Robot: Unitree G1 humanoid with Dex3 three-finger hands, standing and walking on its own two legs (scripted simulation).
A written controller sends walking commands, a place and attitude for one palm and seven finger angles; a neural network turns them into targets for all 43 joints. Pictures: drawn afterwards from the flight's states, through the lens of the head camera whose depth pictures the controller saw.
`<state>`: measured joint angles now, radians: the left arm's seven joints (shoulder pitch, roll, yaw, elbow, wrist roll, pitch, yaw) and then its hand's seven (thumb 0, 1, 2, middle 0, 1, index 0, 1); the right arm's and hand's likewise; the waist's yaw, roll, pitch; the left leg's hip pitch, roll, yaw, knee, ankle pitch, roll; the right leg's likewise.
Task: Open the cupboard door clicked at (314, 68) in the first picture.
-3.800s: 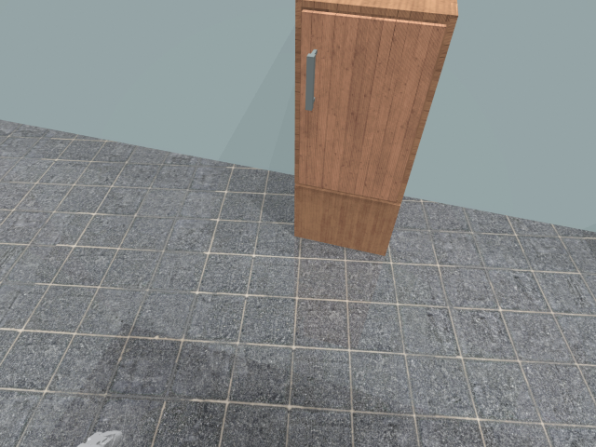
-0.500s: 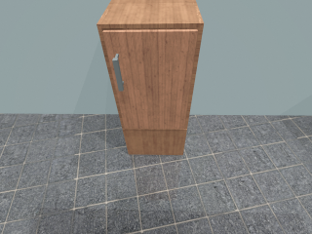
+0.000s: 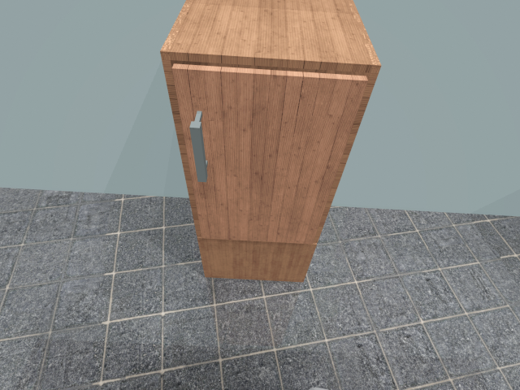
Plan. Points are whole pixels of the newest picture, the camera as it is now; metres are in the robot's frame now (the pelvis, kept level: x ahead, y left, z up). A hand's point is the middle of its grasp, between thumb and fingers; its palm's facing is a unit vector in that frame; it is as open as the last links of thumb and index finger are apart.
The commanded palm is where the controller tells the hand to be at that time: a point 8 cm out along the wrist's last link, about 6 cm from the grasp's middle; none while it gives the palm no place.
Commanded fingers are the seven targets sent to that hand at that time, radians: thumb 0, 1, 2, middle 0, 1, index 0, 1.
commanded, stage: come to a stop and stand still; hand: left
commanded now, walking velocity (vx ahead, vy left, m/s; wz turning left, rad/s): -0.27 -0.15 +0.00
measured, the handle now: (200, 148) +0.58 +0.18 +0.00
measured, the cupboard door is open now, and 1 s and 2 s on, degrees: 0 0 0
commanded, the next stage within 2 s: look again from close up in 0.88 s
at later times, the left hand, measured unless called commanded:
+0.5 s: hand out of the picture +0.10 +0.15 -0.15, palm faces +0.09 -0.96 -0.25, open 7.3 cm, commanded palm none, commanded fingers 0.00 0.90 0.90 -0.20 -0.30 -0.20 -0.30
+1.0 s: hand out of the picture -0.03 +0.17 -0.17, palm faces +0.03 -0.98 -0.19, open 7.4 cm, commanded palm none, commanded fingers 0.00 0.90 0.90 -0.20 -0.30 -0.20 -0.30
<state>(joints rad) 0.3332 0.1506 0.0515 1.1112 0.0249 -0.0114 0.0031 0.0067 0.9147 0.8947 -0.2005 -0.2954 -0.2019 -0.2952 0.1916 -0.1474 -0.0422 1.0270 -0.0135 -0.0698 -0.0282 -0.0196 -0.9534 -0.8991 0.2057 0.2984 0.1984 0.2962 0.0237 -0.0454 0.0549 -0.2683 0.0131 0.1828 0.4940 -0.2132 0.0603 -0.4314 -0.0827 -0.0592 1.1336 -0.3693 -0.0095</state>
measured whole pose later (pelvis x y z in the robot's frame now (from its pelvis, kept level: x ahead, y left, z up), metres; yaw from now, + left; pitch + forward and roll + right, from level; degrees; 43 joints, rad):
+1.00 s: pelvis -0.01 -0.01 +0.01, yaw +1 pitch +2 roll +1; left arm 0.30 0.18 0.04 1.11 0.02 0.04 0.00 0.01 0.91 0.90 -0.20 -0.30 -0.20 -0.30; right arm 0.36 -0.11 -0.01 1.09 -0.03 -0.02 -0.04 0.00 -0.91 -0.90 0.21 0.30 0.20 0.30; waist -0.03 -0.03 0.02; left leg -0.15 0.02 0.04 0.38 -0.26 -0.01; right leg -0.32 -0.03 -0.04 0.67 -0.35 0.01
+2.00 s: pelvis +0.03 -0.01 +0.00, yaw +1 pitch +0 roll +1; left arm 0.39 0.13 0.04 1.11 0.03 0.01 0.01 0.01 0.91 0.89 -0.20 -0.30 -0.20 -0.30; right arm 0.40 -0.10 0.00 1.08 -0.02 -0.06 -0.03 0.00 -0.91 -0.90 0.20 0.30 0.19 0.30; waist -0.01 -0.03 -0.01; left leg -0.19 -0.03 0.15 0.47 -0.28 0.07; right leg -0.44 -0.06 -0.06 1.03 -0.37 -0.04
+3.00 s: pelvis +0.06 -0.04 +0.00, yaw +4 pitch -1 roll +0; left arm 0.37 0.12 -0.01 1.11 0.01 -0.01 0.03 0.01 0.91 0.89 -0.20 -0.30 -0.20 -0.30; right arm 0.34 -0.14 0.01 1.05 -0.02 -0.01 -0.02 0.01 -0.93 -0.90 0.20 0.30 0.19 0.30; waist 0.00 0.03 0.01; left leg -0.18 0.01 0.09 0.52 -0.34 0.02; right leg -0.29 -0.05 -0.09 0.53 -0.23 0.00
